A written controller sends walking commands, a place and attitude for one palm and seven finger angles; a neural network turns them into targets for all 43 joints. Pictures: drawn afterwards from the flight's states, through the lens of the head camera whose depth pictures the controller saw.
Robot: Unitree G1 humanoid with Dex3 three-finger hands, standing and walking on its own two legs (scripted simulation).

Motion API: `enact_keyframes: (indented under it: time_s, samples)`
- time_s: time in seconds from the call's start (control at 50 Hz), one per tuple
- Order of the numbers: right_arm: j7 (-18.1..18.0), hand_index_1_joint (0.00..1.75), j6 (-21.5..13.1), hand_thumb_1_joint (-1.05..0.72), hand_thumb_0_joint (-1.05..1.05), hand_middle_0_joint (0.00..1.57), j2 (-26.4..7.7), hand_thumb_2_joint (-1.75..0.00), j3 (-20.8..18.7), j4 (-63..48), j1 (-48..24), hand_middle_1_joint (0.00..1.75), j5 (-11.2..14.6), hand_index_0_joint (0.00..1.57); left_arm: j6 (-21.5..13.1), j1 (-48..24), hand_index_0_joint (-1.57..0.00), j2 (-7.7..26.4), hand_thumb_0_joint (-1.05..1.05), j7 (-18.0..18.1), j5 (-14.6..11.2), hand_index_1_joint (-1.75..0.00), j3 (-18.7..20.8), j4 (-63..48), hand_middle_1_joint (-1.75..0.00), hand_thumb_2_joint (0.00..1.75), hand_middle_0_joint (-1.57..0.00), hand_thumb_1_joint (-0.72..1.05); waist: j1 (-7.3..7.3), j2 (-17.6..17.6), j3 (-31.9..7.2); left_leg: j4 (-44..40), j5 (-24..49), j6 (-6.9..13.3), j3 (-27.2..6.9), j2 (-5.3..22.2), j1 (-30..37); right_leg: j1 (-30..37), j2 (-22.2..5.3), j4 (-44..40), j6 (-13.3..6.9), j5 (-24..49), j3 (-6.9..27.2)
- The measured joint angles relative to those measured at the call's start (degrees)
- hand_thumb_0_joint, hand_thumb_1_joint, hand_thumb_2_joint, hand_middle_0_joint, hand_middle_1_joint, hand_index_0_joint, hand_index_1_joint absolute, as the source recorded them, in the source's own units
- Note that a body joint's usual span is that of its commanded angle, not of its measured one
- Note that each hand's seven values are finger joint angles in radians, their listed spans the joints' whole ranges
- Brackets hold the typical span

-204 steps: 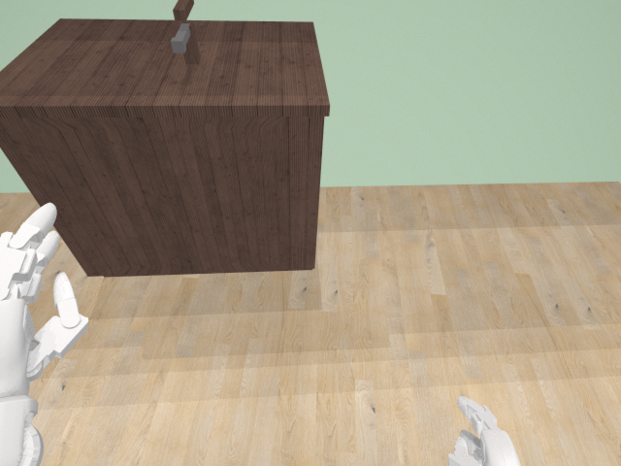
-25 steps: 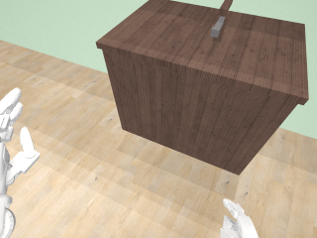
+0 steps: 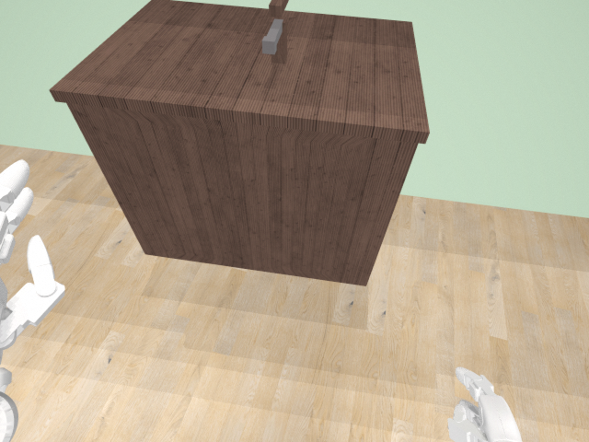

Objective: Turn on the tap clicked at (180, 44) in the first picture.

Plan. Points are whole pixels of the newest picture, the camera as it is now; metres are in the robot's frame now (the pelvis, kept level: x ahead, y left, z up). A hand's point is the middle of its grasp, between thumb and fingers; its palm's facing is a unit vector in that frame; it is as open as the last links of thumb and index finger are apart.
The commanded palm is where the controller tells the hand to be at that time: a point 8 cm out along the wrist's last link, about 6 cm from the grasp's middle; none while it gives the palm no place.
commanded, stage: turn to face it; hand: left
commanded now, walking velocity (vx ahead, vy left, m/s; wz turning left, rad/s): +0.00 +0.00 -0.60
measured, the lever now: (269, 45) +0.87 +0.14 +0.12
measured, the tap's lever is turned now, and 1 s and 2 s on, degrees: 0 0 0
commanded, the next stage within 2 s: take the last steps up to it in 0.64 s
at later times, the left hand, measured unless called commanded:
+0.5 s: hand (217, 308) +0.21 +0.09 +0.18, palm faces +0.05 -0.84 -0.54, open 7.4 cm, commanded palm +0.16 +0.16 +0.19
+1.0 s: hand (237, 372) +0.15 +0.07 +0.18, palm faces +0.08 -0.91 -0.41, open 7.4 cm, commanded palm +0.12 +0.14 +0.19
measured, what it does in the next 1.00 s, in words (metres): walks backwards, turning right: right foot, then left foot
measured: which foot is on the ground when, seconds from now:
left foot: down 0.00-0.28, up 0.30-0.62, down 0.64-0.90, up 0.92-1.00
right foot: down 0.00-0.00, up 0.02-0.24, down 0.26-0.68, up 0.70-0.86, down 0.88-1.00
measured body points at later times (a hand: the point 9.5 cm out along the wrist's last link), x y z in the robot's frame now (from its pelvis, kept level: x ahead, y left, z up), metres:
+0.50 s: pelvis -0.07 -0.06 +0.00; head -0.02 -0.09 +0.45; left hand +0.20 +0.14 +0.21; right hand +0.00 -0.34 -0.11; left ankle -0.04 +0.08 -0.67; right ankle -0.02 -0.14 -0.73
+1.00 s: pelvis -0.13 -0.07 +0.00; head -0.14 -0.08 +0.45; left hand +0.14 +0.12 +0.20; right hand -0.06 -0.32 -0.10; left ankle -0.08 +0.05 -0.67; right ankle -0.13 -0.16 -0.73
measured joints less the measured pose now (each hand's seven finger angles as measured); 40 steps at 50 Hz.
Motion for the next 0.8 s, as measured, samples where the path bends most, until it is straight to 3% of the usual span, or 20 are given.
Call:
enact_keyframes:
  time_s: [0.06, 0.12, 0.24, 0.26, 0.28, 0.3, 0.34, 0.38, 0.42, 0.48, 0.56, 0.64, 0.68, 0.76, 0.8]
  samples:
    - [-0.2, 0.3, -1.0, -0.91, 0.02, 0.19, 2.3, -0.9, 0.5, -1.0, -0.3, 0.29, -0.2, 0.2, -0.5, -1.8, -0.21, 0.0, 0.02, -0.4, 1.0, -0.3, 0.3, 1.5, -0.3, 0.9, -0.21, 0.89, 1.02, -0.7, 0.9, 0.7, 2.9, 0.6, 2.3, 1.2, 0.8, -4.3, -0.2, 15.7, 3.4, -12.0, -1.2]
    - [0.6, 0.3, -2.5, -0.91, 0.01, 0.19, 4.4, -0.9, 1.3, -1.4, 0.4, 0.29, 0.3, 0.2, -0.9, -2.2, -0.21, -0.9, 0.02, -0.5, 1.4, -0.3, -0.2, 3.0, -0.3, 0.9, -0.21, 0.89, 1.31, 1.6, 1.1, 0.7, 2.2, -0.1, 3.2, 4.0, 1.7, -5.1, -2.7, 25.9, 5.5, -15.6, -4.9]
    - [2.3, 0.3, -5.4, -0.9, 0.01, 0.2, 7.1, -0.9, 3.9, -1.3, 1.6, 0.3, 0.3, 0.2, -0.7, -3.2, -0.2, -0.7, 0.02, -0.5, 1.3, -0.3, -0.9, 3.6, -0.3, 0.9, -0.21, 0.89, 1.89, 5.3, 3.1, 3.7, 1.4, -2.9, 6.1, 10.1, 0.7, 4.7, -6.3, 9.0, 6.7, -13.9, -8.9]
    - [2.5, 0.3, -5.7, -0.9, 0.01, 0.2, 7.3, -0.9, 4.2, -1.4, 1.8, 0.3, 0.3, 0.2, -0.7, -3.6, -0.2, 0.0, 0.02, -0.6, 1.4, -0.3, -0.7, 3.6, -0.3, 0.9, -0.21, 0.89, 1.65, 5.4, 3.6, 5.6, 0.7, -3.5, 6.3, 10.9, -0.3, 6.7, -6.5, 5.1, 6.2, -10.9, -9.3]
    - [2.6, 0.3, -5.9, -0.9, 0.01, 0.2, 7.0, -0.9, 4.2, -1.1, 1.5, 0.3, 0.4, 0.2, -0.8, -4.3, -0.2, 0.1, 0.02, -0.6, 1.5, -0.3, -0.7, 3.7, -0.3, 0.9, -0.21, 0.89, 1.22, 6.5, 4.6, 8.0, -0.1, -3.7, 5.9, 12.4, -1.5, 6.8, -5.4, 4.2, 4.0, -8.3, -10.0]
    - [2.6, 0.3, -5.7, -0.9, 0.01, 0.2, 6.5, -0.9, 4.1, -0.5, 1.0, 0.3, 0.4, 0.2, -1.0, -5.0, -0.2, 0.1, 0.02, -0.7, 1.6, -0.3, -0.8, 3.8, -0.3, 0.9, -0.21, 0.89, 0.47, 7.2, 5.6, 11.7, -3.6, -3.3, 4.1, 12.4, -3.3, 6.0, -4.7, 5.2, 2.2, -7.9, -10.3]
    - [2.4, 0.31, -4.5, -0.9, 0.01, 0.2, 5.5, -0.9, 3.6, 1.1, -0.5, 0.3, 0.5, 0.21, -1.0, -4.5, -0.21, 0.1, 0.02, -0.8, 0.9, -0.3, -0.7, 3.0, -0.3, 0.9, -0.21, 0.89, -0.49, 6.4, 6.7, 22.5, -9.3, -2.9, -0.2, 8.8, -7.9, 4.0, -4.5, 6.5, 0.4, -8.1, -9.2]
    - [2.1, 0.3, -3.0, -0.9, 0.01, 0.2, 4.4, -0.9, 3.0, 2.1, -1.6, 0.3, 0.4, 0.21, -1.0, -1.6, -0.21, 0.4, 0.02, -0.8, 0.2, -0.3, 0.2, 1.4, -0.3, 0.9, -0.21, 0.89, -1.73, 5.3, 7.2, 31.1, -9.3, -3.0, -2.4, 5.4, -11.2, 3.2, -4.1, 5.5, -0.3, -7.1, -7.6]
    - [1.6, 0.3, -2.1, -0.9, 0.02, 0.2, 3.4, -0.9, 2.1, 2.6, -1.8, 0.3, 0.2, 0.2, -1.4, 1.7, -0.21, 0.9, 0.02, -0.6, -0.1, -0.3, 0.9, -0.4, -0.3, 0.9, -0.21, 0.89, -2.88, 4.6, 7.1, 33.7, -8.1, -3.1, -2.7, 3.4, -12.8, 3.2, -3.5, 3.5, -0.5, -5.4, -6.5]
    - [0.6, 0.3, -1.7, -0.91, 0.02, 0.2, 2.0, -0.9, 0.6, 3.0, -1.1, 0.3, 0.1, 0.2, -2.0, 4.9, -0.21, 2.4, 0.02, -0.4, -0.2, -0.3, 2.1, -2.0, -0.3, 0.9, -0.22, 0.88, -3.61, 3.3, 6.0, 29.1, -7.1, -2.8, -1.9, 1.8, -12.1, 3.2, -2.7, 0.8, -0.9, -3.0, -5.2]
    - [-0.3, 0.3, -2.0, -0.91, 0.02, 0.2, 0.4, -0.9, -0.7, 3.1, 0.6, 0.29, 0.2, 0.2, -2.4, 5.4, -0.22, 3.6, 0.01, -0.1, -0.2, -0.3, 3.1, -1.8, -0.3, 0.9, -0.22, 0.88, -3.12, 2.0, 3.4, 18.4, -7.3, -1.6, -1.2, 0.4, -8.3, 2.7, -1.9, -1.5, -1.2, -0.8, -4.0]
    - [-0.7, 0.3, -2.5, -0.91, 0.02, 0.19, -0.6, -0.9, -1.0, 2.6, 2.1, 0.29, 0.3, 0.2, -2.1, 3.5, -0.21, 2.4, 0.01, 0.1, 0.3, -0.3, 2.4, -0.9, -0.3, 0.9, -0.22, 0.88, -2.66, 1.4, 0.8, 3.7, -4.3, 0.2, -0.6, -0.1, -1.1, 2.0, -1.0, -1.8, -0.9, 0.4, -3.8]
    - [-1.2, 0.3, -2.8, -0.91, 0.02, 0.19, 0.1, -0.9, -0.9, 2.5, 2.2, 0.29, 0.2, 0.2, -2.0, 1.8, -0.21, 1.5, 0.01, 0.1, 0.6, -0.3, 1.6, 0.0, -0.3, 0.9, -0.22, 0.88, -2.01, 0.3, 0.7, 0.7, 2.1, 1.2, 0.2, -0.3, 0.3, 1.5, -1.1, 0.1, 0.3, -1.5, -3.2]
    - [-1.4, 0.3, -4.7, -0.91, 0.02, 0.19, 2.4, -0.9, -0.1, 2.1, 2.7, 0.29, 0.0, 0.2, -1.6, 0.3, -0.21, -0.6, 0.02, -0.1, 1.8, -0.3, 0.3, 3.1, -0.3, 0.9, -0.21, 0.89, -1.08, 1.7, -0.5, 0.7, 2.6, 1.3, 0.8, 1.5, 1.1, -1.2, -1.7, 16.0, 4.0, -13.6, -4.7]
    - [-0.9, 0.3, -5.8, -0.91, 0.02, 0.19, 3.6, -0.9, 0.6, 2.2, 2.9, 0.29, 0.2, 0.2, -1.4, 0.0, -0.21, -1.4, 0.02, 0.0, 2.1, -0.3, -0.5, 4.2, -0.3, 0.9, -0.21, 0.89, -0.62, 3.1, -1.0, 1.0, 2.6, 0.8, 0.6, 2.9, 1.0, 0.7, -3.0, 16.3, 4.8, -15.8, -6.3]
